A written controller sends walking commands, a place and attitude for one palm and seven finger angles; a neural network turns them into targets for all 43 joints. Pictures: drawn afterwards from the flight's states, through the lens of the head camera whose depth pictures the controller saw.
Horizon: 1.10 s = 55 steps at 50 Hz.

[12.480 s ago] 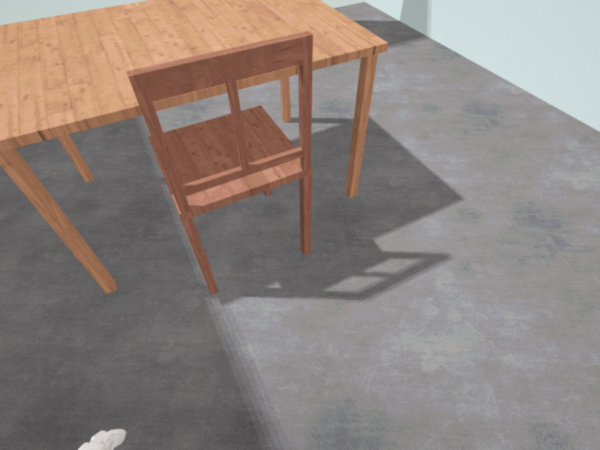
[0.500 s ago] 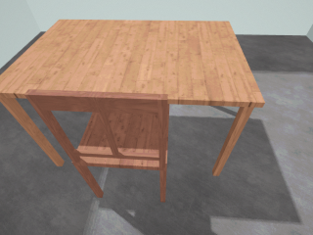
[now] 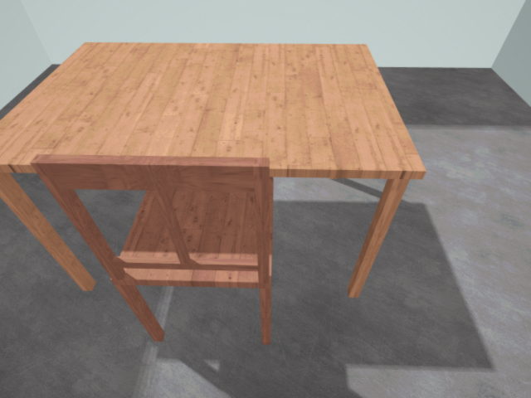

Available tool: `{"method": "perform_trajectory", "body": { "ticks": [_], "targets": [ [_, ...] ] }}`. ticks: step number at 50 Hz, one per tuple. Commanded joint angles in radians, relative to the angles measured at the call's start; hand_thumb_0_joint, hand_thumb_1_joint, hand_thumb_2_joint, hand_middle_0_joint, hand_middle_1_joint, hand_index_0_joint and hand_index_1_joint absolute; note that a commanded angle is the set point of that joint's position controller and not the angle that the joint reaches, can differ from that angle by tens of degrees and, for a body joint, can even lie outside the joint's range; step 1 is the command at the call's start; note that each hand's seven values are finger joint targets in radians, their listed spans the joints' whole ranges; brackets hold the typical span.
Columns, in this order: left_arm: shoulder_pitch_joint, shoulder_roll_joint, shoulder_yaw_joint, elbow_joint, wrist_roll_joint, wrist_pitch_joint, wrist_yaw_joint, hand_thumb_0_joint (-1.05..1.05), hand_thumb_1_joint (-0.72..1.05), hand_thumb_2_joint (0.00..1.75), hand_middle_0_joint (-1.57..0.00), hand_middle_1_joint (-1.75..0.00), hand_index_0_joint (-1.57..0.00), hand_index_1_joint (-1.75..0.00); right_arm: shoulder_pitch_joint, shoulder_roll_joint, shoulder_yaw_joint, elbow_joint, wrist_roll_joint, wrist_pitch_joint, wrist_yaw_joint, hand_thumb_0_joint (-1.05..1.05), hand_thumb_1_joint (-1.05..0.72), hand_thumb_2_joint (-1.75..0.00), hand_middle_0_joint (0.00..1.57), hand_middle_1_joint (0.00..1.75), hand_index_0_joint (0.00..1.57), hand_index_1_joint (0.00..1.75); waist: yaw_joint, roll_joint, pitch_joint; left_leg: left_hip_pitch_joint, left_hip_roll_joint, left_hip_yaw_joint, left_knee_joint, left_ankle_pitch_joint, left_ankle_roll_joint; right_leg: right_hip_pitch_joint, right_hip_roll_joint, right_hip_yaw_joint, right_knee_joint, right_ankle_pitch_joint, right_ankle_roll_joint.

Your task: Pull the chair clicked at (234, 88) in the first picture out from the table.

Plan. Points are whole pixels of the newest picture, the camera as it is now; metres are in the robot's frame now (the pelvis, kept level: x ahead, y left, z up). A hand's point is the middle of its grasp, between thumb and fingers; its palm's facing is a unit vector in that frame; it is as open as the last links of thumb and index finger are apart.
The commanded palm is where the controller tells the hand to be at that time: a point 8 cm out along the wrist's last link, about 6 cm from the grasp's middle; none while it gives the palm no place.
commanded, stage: come to a stop and stand still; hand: left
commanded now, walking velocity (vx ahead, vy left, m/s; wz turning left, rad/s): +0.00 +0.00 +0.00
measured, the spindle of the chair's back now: (174, 228) +0.47 +0.24 -0.09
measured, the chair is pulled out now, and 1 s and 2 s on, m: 0.00 0.00 0.00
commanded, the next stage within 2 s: look again from close up in 0.14 s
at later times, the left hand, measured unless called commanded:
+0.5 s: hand out of the picture +0.05 +0.21 -0.18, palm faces +0.03 -0.98 -0.21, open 7.3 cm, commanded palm none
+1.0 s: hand out of the picture +0.04 +0.23 -0.18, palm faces +0.03 -0.99 -0.16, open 7.4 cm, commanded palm none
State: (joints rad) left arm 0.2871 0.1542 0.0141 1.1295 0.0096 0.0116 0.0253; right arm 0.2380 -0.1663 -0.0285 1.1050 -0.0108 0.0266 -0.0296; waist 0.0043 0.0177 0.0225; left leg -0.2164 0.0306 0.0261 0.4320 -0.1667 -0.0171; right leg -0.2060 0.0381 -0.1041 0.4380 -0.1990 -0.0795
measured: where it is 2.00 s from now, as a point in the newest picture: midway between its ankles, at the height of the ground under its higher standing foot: outside the picture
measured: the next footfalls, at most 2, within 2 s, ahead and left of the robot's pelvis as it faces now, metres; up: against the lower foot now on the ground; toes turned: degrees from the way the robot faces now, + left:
none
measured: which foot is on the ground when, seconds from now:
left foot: down 0.00-1.00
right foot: down 0.00-1.00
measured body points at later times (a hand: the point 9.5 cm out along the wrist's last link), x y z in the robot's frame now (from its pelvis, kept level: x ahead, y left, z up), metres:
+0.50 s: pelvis +0.03 +0.04 +0.00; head +0.02 +0.03 +0.44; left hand +0.05 +0.26 -0.16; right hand +0.00 -0.16 -0.17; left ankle +0.01 +0.13 -0.74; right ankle +0.03 -0.06 -0.74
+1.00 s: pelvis +0.05 +0.07 +0.00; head +0.06 +0.08 +0.45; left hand +0.04 +0.28 -0.17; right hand +0.05 -0.15 -0.16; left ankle +0.01 +0.13 -0.74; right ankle +0.03 -0.06 -0.74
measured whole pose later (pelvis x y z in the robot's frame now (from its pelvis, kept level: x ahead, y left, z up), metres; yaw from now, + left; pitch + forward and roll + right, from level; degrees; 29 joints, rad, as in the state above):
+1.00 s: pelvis +0.05 +0.07 +0.00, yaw -1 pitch -1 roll +0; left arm 0.31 0.13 -0.01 1.11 0.01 0.00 0.04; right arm 0.28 -0.15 0.01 1.11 -0.01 -0.03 -0.04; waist 0.01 0.00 0.03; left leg -0.13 -0.06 0.08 0.44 -0.30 0.08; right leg -0.17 -0.04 -0.05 0.47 -0.28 0.02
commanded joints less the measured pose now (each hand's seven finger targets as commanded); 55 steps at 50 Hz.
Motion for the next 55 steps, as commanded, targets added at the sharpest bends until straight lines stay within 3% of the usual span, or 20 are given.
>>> {"method": "perform_trajectory", "body": {
  "ticks": [1, 3, 11, 12, 13, 14, 15, 16, 18, 19, 20, 21, 23, 25, 29, 33, 39, 42, 55],
  "targets": [
    [0.021, 0.108, 0.020, -0.041, 0.000, -0.021, 0.008, 0.00, 0.90, 0.90, -0.20, -0.30, -0.20, -0.30, 0.075, -0.037, 0.008, -0.001, -0.004, -0.017, 0.002, 0.00, -0.90, -0.90, 0.20, 0.30, 0.20, 0.30, 0.003, -0.024, 0.093, 0.001, 0.038, -0.071, -0.093, -0.130, 0.025, -0.111, -0.174, 0.221, -0.252, -0.326, 0.041],
    [0.028, 0.104, 0.022, -0.033, -0.001, -0.020, 0.009, 0.00, 0.90, 0.90, -0.20, -0.30, -0.20, -0.30, 0.104, -0.025, 0.011, 0.008, -0.006, -0.016, 0.001, 0.00, -0.90, -0.90, 0.20, 0.30, 0.20, 0.30, 0.002, -0.018, 0.118, -0.014, 0.031, -0.066, -0.087, -0.124, 0.023, -0.126, -0.177, 0.224, -0.254, -0.340, 0.040],
    [0.059, 0.075, 0.019, -0.021, -0.007, -0.025, 0.010, 0.00, 0.90, 0.90, -0.20, -0.30, -0.20, -0.30, 0.188, 0.001, 0.016, 0.036, -0.004, -0.027, -0.007, 0.00, -0.90, -0.90, 0.20, 0.30, 0.20, 0.30, 0.008, -0.009, 0.091, -0.033, 0.037, -0.065, -0.099, -0.097, 0.025, -0.059, -0.167, 0.197, -0.228, -0.251, 0.035],
    [0.120, 0.099, 0.008, -0.021, 0.017, -0.057, 0.052, 0.00, 0.90, 0.90, -0.20, -0.30, -0.20, -0.30, 0.087, -0.051, 0.011, -0.014, -0.010, -0.049, 0.006, 0.00, -0.90, -0.90, 0.20, 0.30, 0.20, 0.30, 0.032, -0.052, 0.109, -0.136, 0.021, 0.023, 0.134, -0.140, -0.015, -0.002, -0.226, 0.272, -0.200, 0.283, 0.131],
    [0.093, 0.149, 0.016, -0.060, 0.012, -0.064, 0.042, 0.00, 0.90, 0.90, -0.20, -0.30, -0.20, -0.30, 0.176, -0.002, 0.014, -0.045, -0.001, -0.034, 0.008, 0.00, -0.90, -0.90, 0.20, 0.30, 0.20, 0.30, -0.027, -0.036, -0.021, -0.114, 0.014, -0.040, 0.249, -0.210, 0.009, 0.029, -0.308, 0.314, -0.191, 0.137, 0.067],
    [0.050, 0.126, 0.014, -0.078, 0.010, -0.065, 0.033, 0.00, 0.90, 0.90, -0.20, -0.30, -0.20, -0.30, 0.183, 0.000, 0.011, -0.039, -0.003, -0.034, 0.011, 0.00, -0.90, -0.90, 0.20, 0.30, 0.20, 0.30, -0.032, 0.024, -0.031, -0.101, 0.030, -0.042, 0.282, -0.212, 0.019, -0.026, -0.300, 0.276, -0.189, -0.012, -0.021],
    [0.032, 0.128, 0.017, -0.091, 0.010, -0.068, 0.031, 0.00, 0.90, 0.90, -0.20, -0.30, -0.20, -0.30, 0.201, 0.013, 0.015, -0.034, -0.002, -0.035, 0.017, 0.00, -0.90, -0.90, 0.20, 0.30, 0.20, 0.30, -0.046, 0.028, -0.074, -0.086, 0.022, -0.022, 0.272, -0.177, 0.016, -0.013, -0.276, 0.249, -0.185, -0.021, -0.062],
    [0.020, 0.144, 0.023, -0.105, 0.006, -0.068, 0.029, 0.00, 0.90, 0.90, -0.20, -0.30, -0.20, -0.30, 0.215, 0.017, 0.019, -0.040, -0.002, -0.035, 0.019, 0.00, -0.90, -0.90, 0.20, 0.30, 0.20, 0.30, -0.042, 0.021, -0.097, -0.062, 0.010, -0.001, 0.229, -0.155, 0.013, 0.012, -0.268, 0.221, -0.163, 0.011, -0.076],
    [0.018, 0.112, 0.020, -0.105, 0.009, -0.065, 0.031, 0.00, 0.90, 0.90, -0.20, -0.30, -0.20, -0.30, 0.237, 0.015, 0.021, -0.049, -0.003, -0.043, 0.015, 0.00, -0.90, -0.90, 0.20, 0.30, 0.20, 0.30, -0.053, -0.078, -0.050, -0.014, 0.010, 0.005, 0.125, -0.127, 0.016, -0.062, -0.244, 0.209, -0.131, -0.061, -0.062],
    [0.014, 0.088, 0.015, -0.103, 0.007, -0.060, 0.031, 0.00, 0.90, 0.90, -0.20, -0.30, -0.20, -0.30, 0.253, 0.009, 0.023, -0.043, -0.003, -0.049, 0.012, 0.00, -0.90, -0.90, 0.20, 0.30, 0.20, 0.30, -0.054, -0.069, -0.014, 0.007, 0.018, -0.017, 0.059, -0.096, 0.023, -0.096, -0.217, 0.192, -0.102, -0.090, -0.044],
    [0.022, 0.064, 0.010, -0.101, 0.004, -0.056, 0.030, 0.00, 0.90, 0.90, -0.20, -0.30, -0.20, -0.30, 0.261, -0.002, 0.023, -0.038, -0.005, -0.057, 0.010, 0.00, -0.90, -0.90, 0.20, 0.30, 0.20, 0.30, -0.046, -0.020, 0.026, -0.012, 0.045, -0.059, 0.006, -0.040, 0.036, -0.105, -0.172, 0.170, -0.054, -0.088, -0.020],
    [0.043, 0.049, 0.008, -0.096, 0.000, -0.050, 0.025, 0.00, 0.90, 0.90, -0.20, -0.30, -0.20, -0.30, 0.247, -0.011, 0.025, -0.040, -0.009, -0.065, 0.008, 0.00, -0.90, -0.90, 0.20, 0.30, 0.20, 0.30, -0.020, 0.059, 0.049, -0.059, 0.084, -0.094, -0.032, 0.014, 0.051, -0.077, -0.134, 0.140, -0.019, -0.056, 0.000],
    [0.076, 0.037, -0.002, -0.081, -0.002, -0.045, 0.025, 0.00, 0.90, 0.90, -0.20, -0.30, -0.20, -0.30, 0.210, -0.029, 0.031, -0.041, -0.008, -0.074, -0.002, 0.00, -0.90, -0.90, 0.20, 0.30, 0.20, 0.30, 0.005, 0.130, 0.051, -0.106, 0.110, -0.146, -0.072, 0.169, 0.074, 0.017, -0.109, 0.101, 0.035, 0.023, 0.024],
    [0.086, 0.038, -0.003, -0.074, -0.001, -0.039, 0.023, 0.00, 0.90, 0.90, -0.20, -0.30, -0.20, -0.30, 0.184, -0.035, 0.032, -0.053, -0.002, -0.072, -0.006, 0.00, -0.90, -0.90, 0.20, 0.30, 0.20, 0.30, 0.012, 0.041, 0.077, -0.121, 0.096, -0.132, -0.085, 0.093, 0.075, 0.027, -0.112, 0.108, 0.015, 0.015, 0.029],
    [0.077, 0.041, -0.005, -0.082, 0.001, -0.034, 0.019, 0.00, 0.90, 0.90, -0.20, -0.30, -0.20, -0.30, 0.170, -0.048, 0.030, -0.047, -0.003, -0.071, -0.004, 0.00, -0.90, -0.90, 0.20, 0.30, 0.20, 0.30, 0.003, -0.039, 0.087, -0.087, 0.078, -0.130, -0.105, 0.013, 0.074, 0.001, -0.124, 0.124, -0.001, 0.015, 0.035],
    [0.071, 0.048, -0.005, -0.090, 0.002, -0.030, 0.020, 0.00, 0.90, 0.90, -0.20, -0.30, -0.20, -0.30, 0.159, -0.059, 0.029, -0.039, -0.004, -0.070, -0.002, 0.00, -0.90, -0.90, 0.20, 0.30, 0.20, 0.30, 0.003, -0.032, 0.090, -0.065, 0.077, -0.135, -0.125, 0.024, 0.076, -0.003, -0.126, 0.116, 0.000, 0.012, 0.044],
    [0.082, 0.063, -0.002, -0.079, 0.001, -0.032, 0.023, 0.00, 0.90, 0.90, -0.20, -0.30, -0.20, -0.30, 0.148, -0.074, 0.029, -0.029, -0.002, -0.076, -0.007, 0.00, -0.90, -0.90, 0.20, 0.30, 0.20, 0.30, -0.001, -0.007, -0.002, 0.049, 0.072, -0.103, -0.077, 0.241, 0.070, 0.036, -0.139, 0.116, 0.010, 0.109, 0.046],
    [0.085, 0.067, -0.003, -0.074, 0.000, -0.029, 0.024, 0.00, 0.90, 0.90, -0.20, -0.30, -0.20, -0.30, 0.134, -0.079, 0.030, -0.025, 0.001, -0.075, -0.009, 0.00, -0.90, -0.90, 0.20, 0.30, 0.20, 0.30, 0.000, 0.020, -0.001, 0.068, 0.073, -0.101, -0.067, 0.297, 0.069, 0.039, -0.139, 0.112, 0.010, 0.119, 0.049],
    [0.106, 0.058, -0.009, -0.046, 0.003, -0.027, 0.027, 0.00, 0.90, 0.90, -0.20, -0.30, -0.20, -0.30, 0.115, -0.074, 0.030, 0.001, 0.003, -0.070, -0.011, 0.00, -0.90, -0.90, 0.20, 0.30, 0.20, 0.30, 0.001, -0.023, 0.040, 0.079, 0.068, -0.094, -0.081, 0.253, 0.069, 0.040, -0.151, 0.120, -0.024, 0.135, 0.053]
  ]
}}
